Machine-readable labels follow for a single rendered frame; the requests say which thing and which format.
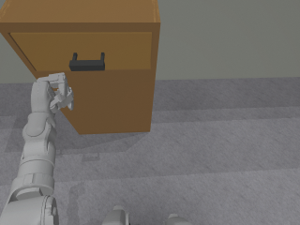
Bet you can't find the cabinet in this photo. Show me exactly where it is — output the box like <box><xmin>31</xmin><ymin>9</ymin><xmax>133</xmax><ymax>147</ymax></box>
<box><xmin>0</xmin><ymin>0</ymin><xmax>161</xmax><ymax>135</ymax></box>

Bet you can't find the left robot upper arm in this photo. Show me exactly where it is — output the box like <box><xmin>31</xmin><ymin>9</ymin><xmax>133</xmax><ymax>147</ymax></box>
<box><xmin>0</xmin><ymin>195</ymin><xmax>59</xmax><ymax>225</ymax></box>

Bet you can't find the robot left hand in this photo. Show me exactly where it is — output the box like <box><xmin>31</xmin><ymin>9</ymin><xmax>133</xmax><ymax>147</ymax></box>
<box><xmin>30</xmin><ymin>72</ymin><xmax>74</xmax><ymax>118</ymax></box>

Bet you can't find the left robot thigh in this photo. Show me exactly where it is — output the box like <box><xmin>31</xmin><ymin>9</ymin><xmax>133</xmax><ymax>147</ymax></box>
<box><xmin>101</xmin><ymin>209</ymin><xmax>129</xmax><ymax>225</ymax></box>

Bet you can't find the handle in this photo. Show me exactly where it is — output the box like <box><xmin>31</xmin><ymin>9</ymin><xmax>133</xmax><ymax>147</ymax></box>
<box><xmin>68</xmin><ymin>52</ymin><xmax>105</xmax><ymax>71</ymax></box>

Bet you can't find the drawer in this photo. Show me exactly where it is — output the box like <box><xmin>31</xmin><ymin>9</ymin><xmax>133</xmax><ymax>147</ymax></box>
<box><xmin>10</xmin><ymin>32</ymin><xmax>152</xmax><ymax>71</ymax></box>

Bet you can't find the robot left forearm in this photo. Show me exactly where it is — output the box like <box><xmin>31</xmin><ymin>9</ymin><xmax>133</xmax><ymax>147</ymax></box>
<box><xmin>0</xmin><ymin>112</ymin><xmax>57</xmax><ymax>225</ymax></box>

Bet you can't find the robot right shin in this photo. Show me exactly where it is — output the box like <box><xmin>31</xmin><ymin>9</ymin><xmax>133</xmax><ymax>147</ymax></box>
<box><xmin>168</xmin><ymin>214</ymin><xmax>178</xmax><ymax>218</ymax></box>

